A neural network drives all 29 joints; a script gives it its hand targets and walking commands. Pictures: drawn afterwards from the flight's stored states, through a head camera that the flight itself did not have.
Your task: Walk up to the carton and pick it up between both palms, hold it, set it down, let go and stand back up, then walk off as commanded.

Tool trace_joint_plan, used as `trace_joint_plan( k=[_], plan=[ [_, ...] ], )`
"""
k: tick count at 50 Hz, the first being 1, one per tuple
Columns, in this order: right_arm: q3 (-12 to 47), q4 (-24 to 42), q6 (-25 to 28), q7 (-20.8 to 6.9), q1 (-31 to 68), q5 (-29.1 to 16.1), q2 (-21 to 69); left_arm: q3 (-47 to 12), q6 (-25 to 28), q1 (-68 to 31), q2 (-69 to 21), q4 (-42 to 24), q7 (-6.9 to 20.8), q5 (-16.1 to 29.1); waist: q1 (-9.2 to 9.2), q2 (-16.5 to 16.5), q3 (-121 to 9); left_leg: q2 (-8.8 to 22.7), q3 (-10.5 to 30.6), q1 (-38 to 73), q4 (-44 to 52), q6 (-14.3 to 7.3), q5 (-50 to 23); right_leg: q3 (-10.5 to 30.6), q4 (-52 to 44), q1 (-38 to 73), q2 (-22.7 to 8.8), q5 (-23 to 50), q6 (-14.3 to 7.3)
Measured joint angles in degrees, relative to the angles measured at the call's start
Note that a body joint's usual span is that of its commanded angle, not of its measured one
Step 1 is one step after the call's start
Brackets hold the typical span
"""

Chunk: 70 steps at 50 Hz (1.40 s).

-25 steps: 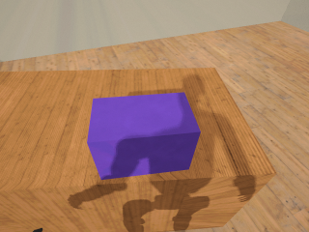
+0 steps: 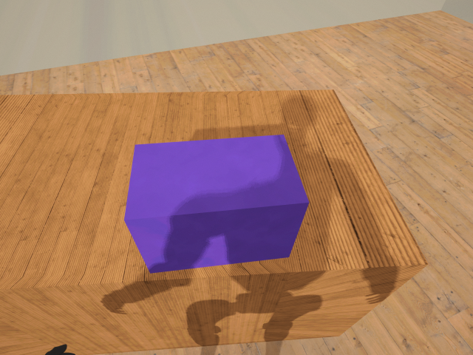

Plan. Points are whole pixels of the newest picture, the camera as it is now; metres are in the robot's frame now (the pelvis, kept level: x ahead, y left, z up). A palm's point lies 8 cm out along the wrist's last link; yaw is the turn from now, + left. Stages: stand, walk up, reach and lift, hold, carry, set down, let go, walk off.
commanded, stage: walk up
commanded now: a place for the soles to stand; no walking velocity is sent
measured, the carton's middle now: (216, 204) +0.42 +0.03 +0.00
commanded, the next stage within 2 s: reach and lift in 0.20 s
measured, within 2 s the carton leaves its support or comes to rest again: neither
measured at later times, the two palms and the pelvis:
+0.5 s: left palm (71, 343) +0.18 +0.27 -0.07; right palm out of the picture +0.12 -0.30 -0.08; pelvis +0.00 +0.00 -0.01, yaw +0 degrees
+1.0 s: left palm (59, 350) +0.17 +0.27 -0.03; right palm out of the picture +0.13 -0.27 -0.03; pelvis -0.03 -0.01 +0.02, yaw -1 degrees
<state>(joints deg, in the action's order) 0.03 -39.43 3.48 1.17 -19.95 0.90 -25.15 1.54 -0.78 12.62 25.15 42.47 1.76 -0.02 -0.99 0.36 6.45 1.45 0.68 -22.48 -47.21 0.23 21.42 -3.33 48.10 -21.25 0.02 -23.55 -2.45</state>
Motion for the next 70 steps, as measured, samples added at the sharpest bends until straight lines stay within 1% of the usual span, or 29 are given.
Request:
trace_joint_plan(
  k=[12,13,15,17,19,22,26,32,41,46,49,54,58,62,64,66,68,70],
  plan=[
    [0.0,0.0,0.0,0.0,0.01,0.0,0.0,0.0,-0.18,-0.7,-0.01,0.0,0.0,0.0,0.0,0.8,0.09,0.0,-0.01,0.0,0.0,0.22,0.06,0.01,0.0,0.0,-0.02,-0.04,0.0],
    [-0.3,-1.74,2.24,-0.17,0.7,1.68,0.18,0.0,-2.87,-1.22,-0.09,-0.39,-0.32,-0.01,0.0,0.84,0.18,0.02,0.0,-0.01,-0.04,0.44,0.06,0.01,0.05,-0.01,-0.02,-0.05,0.0],
    [-1.25,-5.98,6.83,-1.6,3.19,4.43,0.6,0.0,-11.03,-3.32,-0.56,-1.7,-1.44,-0.01,0.0,0.84,0.98,0.02,0.0,-0.01,-0.66,0.87,0.26,0.02,0.66,-0.01,-0.05,-0.25,0.0],
    [-1.91,-8.31,9.12,-2.85,5.67,5.45,0.83,-0.02,-17.0,-5.27,-1.27,-4.33,-2.15,0.0,0.0,0.85,2.16,0.02,0.0,-0.04,-1.81,0.97,0.74,0.04,1.73,-0.01,-0.08,-0.71,0.0],
    [-2.77,-8.54,10.46,-3.3,7.34,5.48,1.31,-0.03,-20.28,-6.52,-2.4,-8.06,-2.39,0.0,0.0,0.85,2.77,0.03,0.0,-0.09,-2.42,1.1,1.03,0.05,2.26,-0.01,-0.09,-0.99,0.0],
    [-3.14,-8.56,11.86,-3.33,9.06,5.35,2.24,-0.03,-21.87,-7.79,-4.16,-13.33,-2.45,0.0,0.0,1.11,2.76,0.03,-0.01,-0.09,-2.43,1.2,1.05,0.06,2.27,-0.01,-0.09,-0.99,0.0],
    [-3.15,-8.59,12.4,-3.33,9.67,3.87,3.81,0.63,-21.16,-8.55,-5.31,-16.84,-2.54,0.0,0.0,1.87,2.32,0.03,-0.04,0.04,-2.08,1.2,1.0,0.09,2.16,-0.02,-0.09,-1.01,0.0],
    [-3.15,-8.59,12.4,-3.33,9.67,1.54,5.74,2.85,-20.11,-8.26,-5.35,-17.02,-2.7,0.0,0.0,3.06,1.21,0.03,-0.1,0.42,0.24,1.49,-0.27,0.12,0.62,-0.03,-0.07,-0.17,0.0],
    [-3.13,-7.93,13.61,-3.33,9.68,-1.12,7.42,4.2,-13.23,-5.23,-5.47,-17.38,-3.17,0.0,-0.01,3.77,-0.83,0.03,-0.54,1.57,7.45,1.72,-5.03,0.46,-4.93,0.15,0.02,3.87,0.0],
    [-3.13,-3.88,13.66,-3.33,9.7,-2.79,9.68,5.31,-9.56,-4.72,-5.47,-17.39,-3.21,0.0,-0.01,4.46,-1.84,0.01,-0.77,2.2,11.2,1.72,-7.83,0.63,-7.58,0.18,0.06,6.1,0.0],
    [-3.14,-0.47,13.42,-3.33,9.7,-3.97,10.78,5.63,-8.44,-4.72,-5.48,-17.36,-3.11,0.0,-0.01,4.77,-2.16,0.0,-0.79,2.31,12.01,1.72,-8.74,0.63,-8.19,0.19,0.05,6.8,-0.02],
    [-3.15,4.07,10.69,-2.53,9.68,-5.85,11.35,5.63,-7.79,-4.72,-5.48,-17.36,-2.17,0.0,0.0,5.35,-2.99,-0.52,-0.83,2.31,12.16,1.72,-9.33,0.64,-8.25,0.24,-0.49,7.26,-0.13],
    [-3.16,6.3,8.51,-2.44,9.68,-7.67,11.35,5.63,-6.92,-4.73,-5.48,-18.33,-2.15,0.41,0.0,5.93,-3.48,-1.23,-1.0,2.31,12.16,1.64,-9.59,0.76,-8.25,0.33,-1.25,7.32,-0.13],
    [-3.15,7.67,7.92,-2.58,9.67,-9.7,11.35,4.78,-5.47,-4.74,-5.5,-20.8,-3.48,1.39,0.0,6.43,-3.94,-1.91,-1.55,2.31,12.16,1.13,-9.57,1.21,-8.35,0.33,-1.98,7.32,-0.13],
    [-3.13,7.71,7.85,-3.38,9.67,-10.83,11.35,3.68,-4.8,-4.73,-5.53,-21.83,-4.43,1.52,0.0,6.5,-4.32,-2.17,-1.9,2.31,12.16,0.88,-9.44,1.46,-8.5,0.33,-2.3,7.32,-0.13],
    [-3.12,7.71,7.67,-4.74,9.67,-11.46,11.31,2.41,-4.23,-4.72,-5.72,-22.05,-5.73,1.52,-0.01,6.42,-4.82,-2.2,-2.31,2.32,12.14,0.31,-9.19,1.8,-8.78,0.33,-2.32,7.32,-0.13],
    [-3.11,7.7,7.43,-6.6,9.66,-11.51,10.7,0.91,-3.5,-4.71,-6.68,-22.07,-7.37,1.52,-0.01,5.47,-5.17,-1.93,-2.21,2.4,12.15,-0.66,-9.09,2.06,-8.79,0.96,-1.25,8.68,-0.03],
    [-3.14,7.71,7.39,-8.02,9.66,-12.11,9.25,-0.2,-2.67,-4.71,-8.75,-22.07,-8.35,1.53,0.0,3.44,-5.45,-1.27,-1.6,2.4,12.19,-0.96,-9.07,2.08,-8.96,2.51,0.67,8.07,0.28]
  ],
)
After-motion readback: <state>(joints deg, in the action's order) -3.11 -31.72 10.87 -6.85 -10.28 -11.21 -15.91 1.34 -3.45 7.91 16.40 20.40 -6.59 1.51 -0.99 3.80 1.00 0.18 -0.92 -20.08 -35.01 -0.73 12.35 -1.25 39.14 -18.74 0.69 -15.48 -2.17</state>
